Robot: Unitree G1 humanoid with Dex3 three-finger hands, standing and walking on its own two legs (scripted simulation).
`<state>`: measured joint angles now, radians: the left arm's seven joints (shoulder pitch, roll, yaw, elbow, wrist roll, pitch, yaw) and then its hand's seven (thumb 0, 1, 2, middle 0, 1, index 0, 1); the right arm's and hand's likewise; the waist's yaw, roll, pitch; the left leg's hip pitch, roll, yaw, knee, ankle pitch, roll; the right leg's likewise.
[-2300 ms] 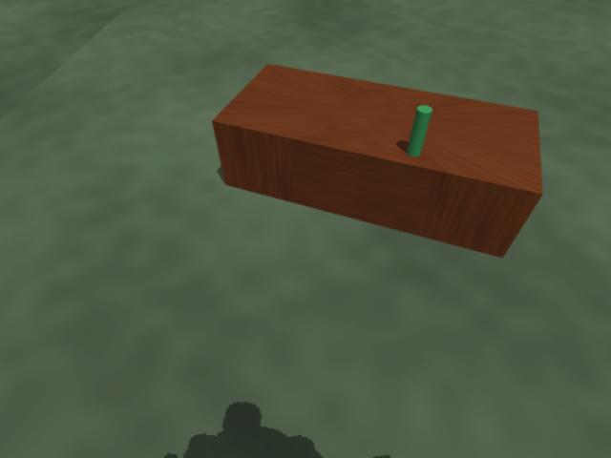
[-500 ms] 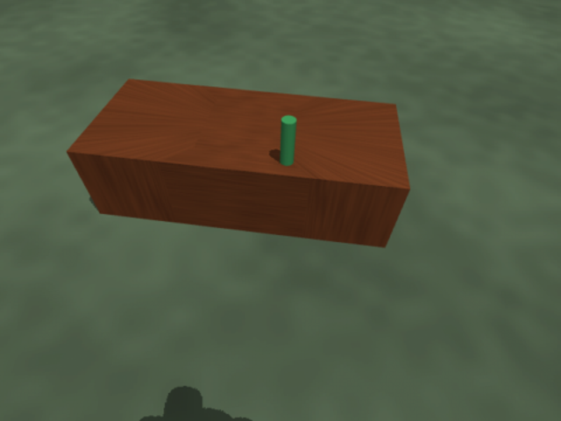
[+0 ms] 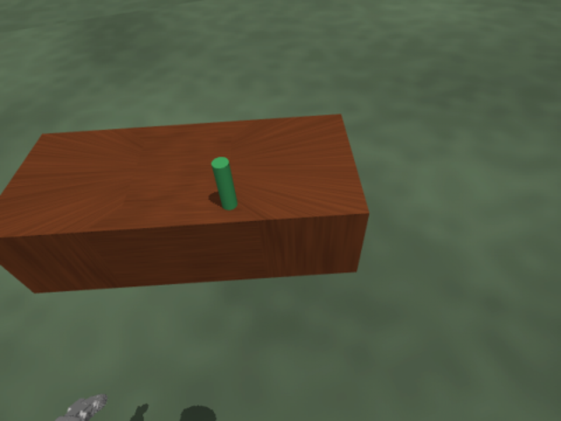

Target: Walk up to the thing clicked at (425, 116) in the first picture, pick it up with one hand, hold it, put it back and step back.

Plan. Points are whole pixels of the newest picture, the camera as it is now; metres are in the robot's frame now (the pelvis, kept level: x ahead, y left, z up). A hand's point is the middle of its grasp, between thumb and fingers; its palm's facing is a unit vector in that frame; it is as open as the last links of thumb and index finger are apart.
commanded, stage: walk up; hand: left
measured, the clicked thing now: (225, 184) +0.87 +0.21 -0.30
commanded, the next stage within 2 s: none
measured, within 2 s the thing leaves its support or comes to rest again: neither
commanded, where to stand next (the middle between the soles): +0.48 +0.00 m, yaw +0 degrees
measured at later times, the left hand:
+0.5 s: hand (115, 387) +0.23 +0.30 -0.14, palm faces -0.08 -0.94 -0.33, open 7.4 cm
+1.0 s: hand (157, 284) +0.40 +0.26 -0.11, palm faces -0.02 -0.91 -0.41, open 7.4 cm
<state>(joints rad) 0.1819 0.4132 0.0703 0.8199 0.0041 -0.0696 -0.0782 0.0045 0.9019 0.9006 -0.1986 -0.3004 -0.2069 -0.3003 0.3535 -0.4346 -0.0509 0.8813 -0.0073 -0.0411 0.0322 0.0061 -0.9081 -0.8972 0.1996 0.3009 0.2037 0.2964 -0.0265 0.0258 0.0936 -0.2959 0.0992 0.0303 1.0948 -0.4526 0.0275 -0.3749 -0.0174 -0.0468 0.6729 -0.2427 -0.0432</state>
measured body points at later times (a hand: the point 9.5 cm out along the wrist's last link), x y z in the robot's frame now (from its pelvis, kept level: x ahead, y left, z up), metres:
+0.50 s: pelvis +0.19 +0.02 +0.01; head +0.21 +0.05 +0.46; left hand +0.24 +0.35 -0.12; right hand +0.26 -0.30 -0.07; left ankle +0.23 +0.14 -0.72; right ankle +0.19 -0.11 -0.66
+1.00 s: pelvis +0.35 -0.02 +0.01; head +0.37 -0.04 +0.46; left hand +0.40 +0.30 -0.08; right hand +0.42 -0.34 -0.11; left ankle +0.43 +0.13 -0.68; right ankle +0.37 -0.14 -0.72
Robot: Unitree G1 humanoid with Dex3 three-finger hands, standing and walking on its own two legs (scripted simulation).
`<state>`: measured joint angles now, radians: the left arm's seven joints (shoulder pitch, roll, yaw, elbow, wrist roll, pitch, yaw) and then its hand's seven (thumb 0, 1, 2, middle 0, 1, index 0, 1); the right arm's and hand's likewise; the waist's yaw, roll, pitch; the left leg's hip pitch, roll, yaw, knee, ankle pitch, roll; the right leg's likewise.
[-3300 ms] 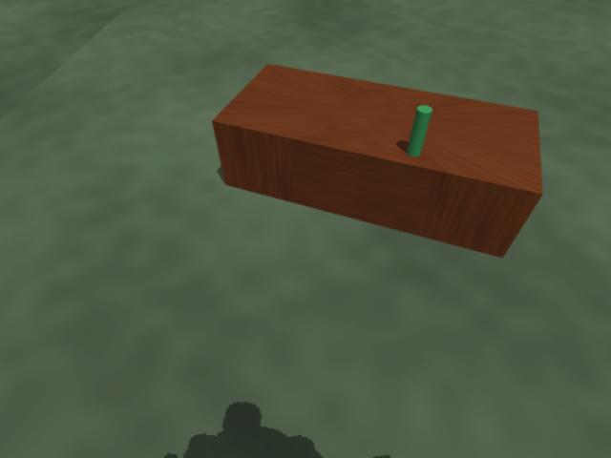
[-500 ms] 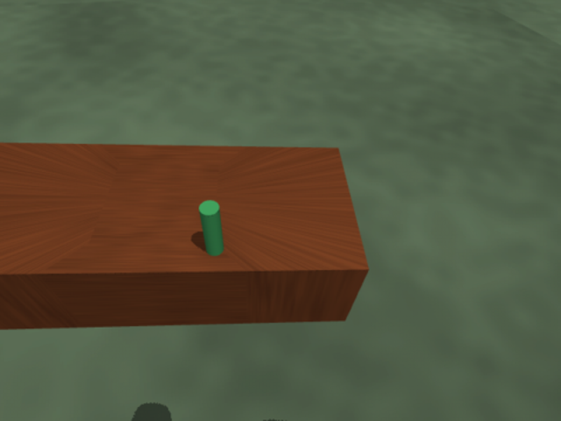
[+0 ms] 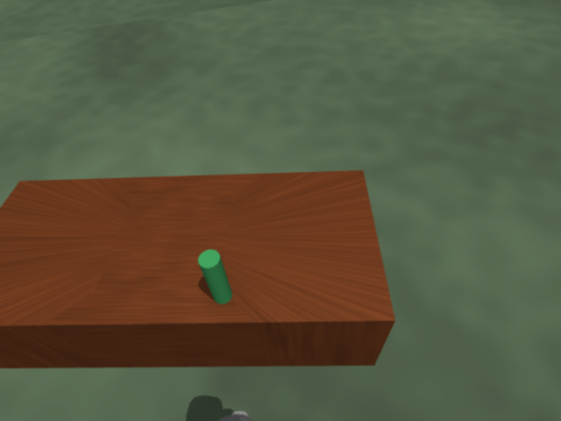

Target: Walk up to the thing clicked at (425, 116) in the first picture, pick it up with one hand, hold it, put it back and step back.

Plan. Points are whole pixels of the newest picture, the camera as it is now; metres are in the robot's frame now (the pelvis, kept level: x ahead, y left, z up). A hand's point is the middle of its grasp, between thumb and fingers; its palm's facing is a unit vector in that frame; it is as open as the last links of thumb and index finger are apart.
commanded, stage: walk up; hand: left
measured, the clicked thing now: (216, 278) +0.52 +0.23 -0.31
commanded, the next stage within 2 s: stand in 1.46 s
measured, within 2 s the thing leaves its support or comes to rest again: neither
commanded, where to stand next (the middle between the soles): +0.13 +0.03 m, yaw +0 degrees
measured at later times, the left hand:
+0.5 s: hand out of the picture +0.14 +0.28 -0.16, palm faces -0.03 -0.93 -0.37, open 7.4 cm
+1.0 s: hand (130, 417) +0.17 +0.27 -0.14, palm faces -0.05 -0.94 -0.33, open 7.4 cm
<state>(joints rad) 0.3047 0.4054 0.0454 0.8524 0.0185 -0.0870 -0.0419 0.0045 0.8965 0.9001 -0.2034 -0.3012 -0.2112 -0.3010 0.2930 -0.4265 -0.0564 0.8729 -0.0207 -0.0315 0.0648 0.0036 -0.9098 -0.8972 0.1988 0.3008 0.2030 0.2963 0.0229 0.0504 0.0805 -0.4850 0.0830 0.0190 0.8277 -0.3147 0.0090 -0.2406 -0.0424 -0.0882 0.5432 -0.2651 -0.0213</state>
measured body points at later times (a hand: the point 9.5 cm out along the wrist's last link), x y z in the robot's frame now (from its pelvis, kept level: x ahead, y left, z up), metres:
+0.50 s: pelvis +0.07 +0.02 -0.01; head +0.09 +0.02 +0.44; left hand +0.14 +0.33 -0.13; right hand +0.19 -0.27 -0.13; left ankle +0.12 +0.14 -0.73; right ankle +0.06 -0.11 -0.73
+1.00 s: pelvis +0.08 +0.02 +0.01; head +0.09 +0.03 +0.46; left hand +0.18 +0.32 -0.12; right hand +0.15 -0.28 -0.12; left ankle +0.12 +0.15 -0.73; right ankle +0.06 -0.11 -0.73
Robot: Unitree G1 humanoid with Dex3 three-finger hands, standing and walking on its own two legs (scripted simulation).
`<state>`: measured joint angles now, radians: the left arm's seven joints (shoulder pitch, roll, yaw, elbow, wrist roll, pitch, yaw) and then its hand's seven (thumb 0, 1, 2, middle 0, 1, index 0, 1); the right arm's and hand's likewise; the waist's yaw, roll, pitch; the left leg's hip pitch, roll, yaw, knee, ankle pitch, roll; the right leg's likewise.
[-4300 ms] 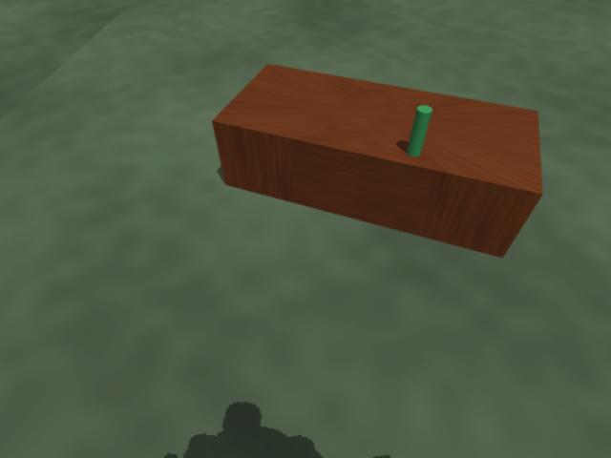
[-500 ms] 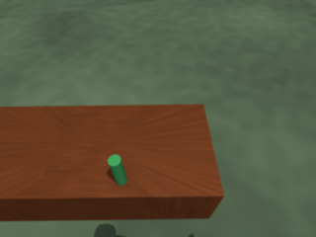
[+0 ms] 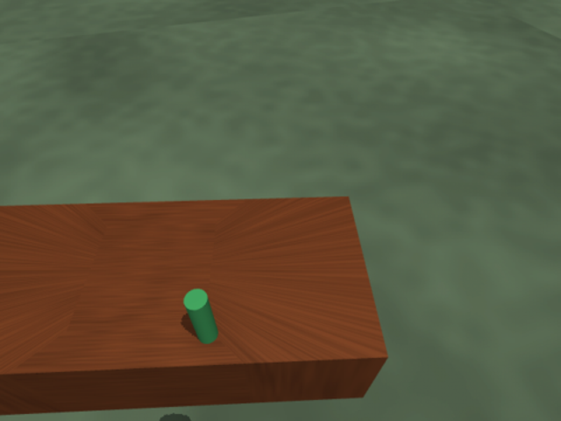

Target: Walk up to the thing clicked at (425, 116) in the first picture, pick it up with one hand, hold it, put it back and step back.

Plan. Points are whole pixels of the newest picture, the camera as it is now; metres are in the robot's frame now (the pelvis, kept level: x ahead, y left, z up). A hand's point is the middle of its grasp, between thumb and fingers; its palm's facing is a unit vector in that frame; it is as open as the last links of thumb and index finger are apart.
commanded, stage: walk up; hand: left
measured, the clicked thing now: (202, 317) +0.44 +0.21 -0.33
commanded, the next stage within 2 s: stand in 0.46 s
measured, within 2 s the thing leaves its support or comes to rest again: neither
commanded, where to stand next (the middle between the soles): +0.05 +0.00 m, yaw +1 degrees
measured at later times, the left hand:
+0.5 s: hand out of the picture +0.09 +0.26 -0.16, palm faces -0.02 -0.94 -0.34, open 7.4 cm
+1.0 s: hand out of the picture +0.09 +0.25 -0.16, palm faces -0.03 -0.94 -0.33, open 7.4 cm
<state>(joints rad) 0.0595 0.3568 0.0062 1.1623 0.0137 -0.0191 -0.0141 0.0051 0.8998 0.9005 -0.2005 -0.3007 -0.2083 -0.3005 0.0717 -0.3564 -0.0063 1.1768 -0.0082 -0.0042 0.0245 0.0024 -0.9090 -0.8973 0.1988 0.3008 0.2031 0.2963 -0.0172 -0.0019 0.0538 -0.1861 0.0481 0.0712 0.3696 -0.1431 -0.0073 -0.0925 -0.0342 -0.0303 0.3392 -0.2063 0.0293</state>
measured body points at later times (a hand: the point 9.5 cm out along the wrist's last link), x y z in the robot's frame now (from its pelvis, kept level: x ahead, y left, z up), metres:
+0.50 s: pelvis +0.01 +0.00 +0.00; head +0.02 +0.01 +0.45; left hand +0.09 +0.31 -0.13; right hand +0.10 -0.29 -0.13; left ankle +0.04 +0.12 -0.75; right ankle -0.01 -0.14 -0.75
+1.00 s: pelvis +0.01 +0.00 +0.00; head +0.02 +0.00 +0.45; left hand +0.09 +0.30 -0.13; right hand +0.09 -0.30 -0.13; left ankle +0.04 +0.12 -0.75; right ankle -0.01 -0.14 -0.75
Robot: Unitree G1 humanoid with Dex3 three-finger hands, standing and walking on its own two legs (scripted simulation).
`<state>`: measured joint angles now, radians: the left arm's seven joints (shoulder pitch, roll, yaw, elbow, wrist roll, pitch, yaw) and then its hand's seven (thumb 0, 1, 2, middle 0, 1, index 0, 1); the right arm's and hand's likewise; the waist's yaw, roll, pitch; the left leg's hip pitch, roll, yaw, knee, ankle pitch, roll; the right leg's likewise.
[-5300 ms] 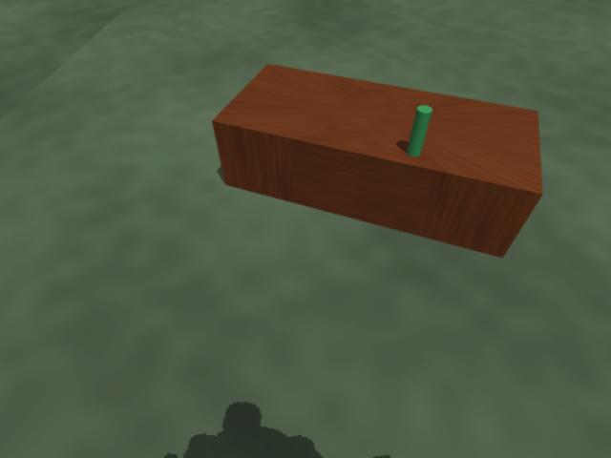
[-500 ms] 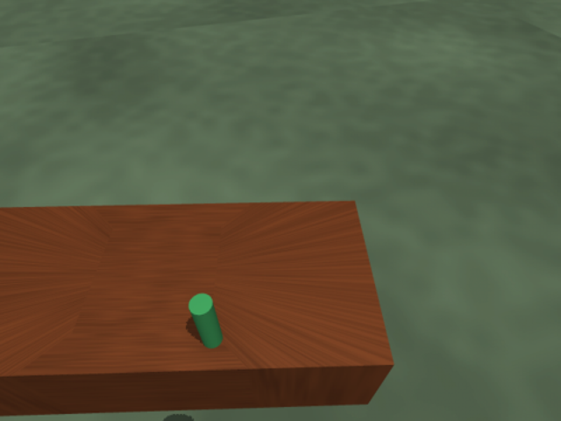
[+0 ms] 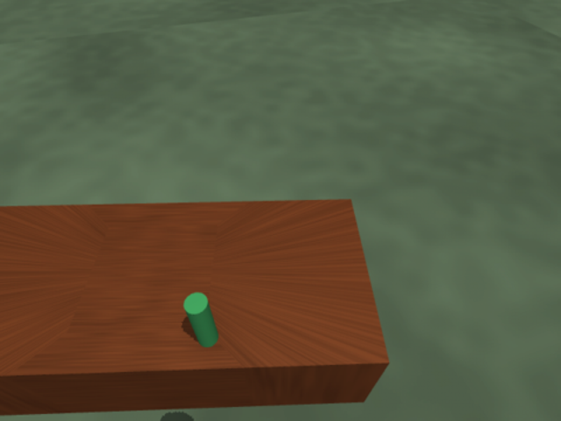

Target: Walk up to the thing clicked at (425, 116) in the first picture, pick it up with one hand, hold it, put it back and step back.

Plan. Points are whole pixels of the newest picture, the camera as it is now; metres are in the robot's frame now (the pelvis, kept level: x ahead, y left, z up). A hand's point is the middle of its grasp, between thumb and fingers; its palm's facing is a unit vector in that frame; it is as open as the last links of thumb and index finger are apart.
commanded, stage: stand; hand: left
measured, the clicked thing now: (202, 321) +0.43 +0.21 -0.33
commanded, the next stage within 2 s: go down in 1.66 s
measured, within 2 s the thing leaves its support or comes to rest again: neither
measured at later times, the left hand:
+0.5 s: hand out of the picture +0.08 +0.25 -0.16, palm faces -0.04 -0.94 -0.34, open 7.4 cm
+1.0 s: hand out of the picture +0.08 +0.25 -0.16, palm faces -0.04 -0.94 -0.34, open 7.4 cm
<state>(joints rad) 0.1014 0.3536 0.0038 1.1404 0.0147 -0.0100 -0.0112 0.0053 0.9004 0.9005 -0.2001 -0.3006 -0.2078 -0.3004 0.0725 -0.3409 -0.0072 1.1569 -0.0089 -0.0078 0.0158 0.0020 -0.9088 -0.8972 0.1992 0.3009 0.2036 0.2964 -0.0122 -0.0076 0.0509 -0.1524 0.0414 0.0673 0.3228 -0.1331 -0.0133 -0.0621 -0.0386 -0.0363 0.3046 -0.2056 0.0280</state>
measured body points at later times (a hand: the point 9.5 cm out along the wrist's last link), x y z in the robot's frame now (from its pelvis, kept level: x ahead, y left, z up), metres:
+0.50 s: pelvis +0.01 +0.00 +0.00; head +0.02 +0.00 +0.45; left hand +0.08 +0.30 -0.13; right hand +0.08 -0.30 -0.13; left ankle +0.03 +0.13 -0.75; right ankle -0.02 -0.13 -0.75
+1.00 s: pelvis +0.01 -0.01 +0.00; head +0.02 +0.00 +0.45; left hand +0.08 +0.30 -0.13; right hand +0.09 -0.30 -0.13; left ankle +0.03 +0.13 -0.75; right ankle -0.02 -0.13 -0.75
